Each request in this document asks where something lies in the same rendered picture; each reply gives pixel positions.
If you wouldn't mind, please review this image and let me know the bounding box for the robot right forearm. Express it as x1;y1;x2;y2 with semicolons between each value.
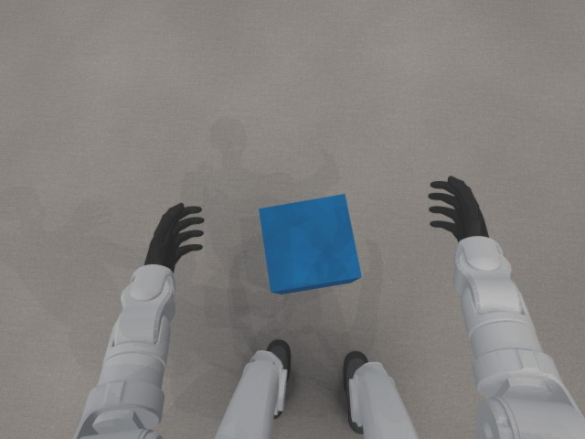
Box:
453;236;585;421

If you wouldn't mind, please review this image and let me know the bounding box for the robot left forearm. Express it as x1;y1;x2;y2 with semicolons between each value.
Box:
72;264;176;439

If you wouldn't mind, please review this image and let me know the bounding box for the carton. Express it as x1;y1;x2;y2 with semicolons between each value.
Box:
259;194;362;294

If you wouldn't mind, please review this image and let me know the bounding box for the right robot hand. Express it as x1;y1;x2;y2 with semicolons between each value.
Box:
428;176;489;242

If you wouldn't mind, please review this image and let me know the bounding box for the left robot shin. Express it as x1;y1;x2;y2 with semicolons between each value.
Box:
242;350;282;375

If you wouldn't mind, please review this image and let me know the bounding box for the robot right foot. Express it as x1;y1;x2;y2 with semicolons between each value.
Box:
343;351;368;434

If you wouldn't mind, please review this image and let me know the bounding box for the left robot hand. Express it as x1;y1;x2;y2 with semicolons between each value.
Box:
144;203;204;273

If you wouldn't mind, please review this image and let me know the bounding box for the right robot upper arm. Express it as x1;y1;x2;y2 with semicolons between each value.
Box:
475;395;585;439

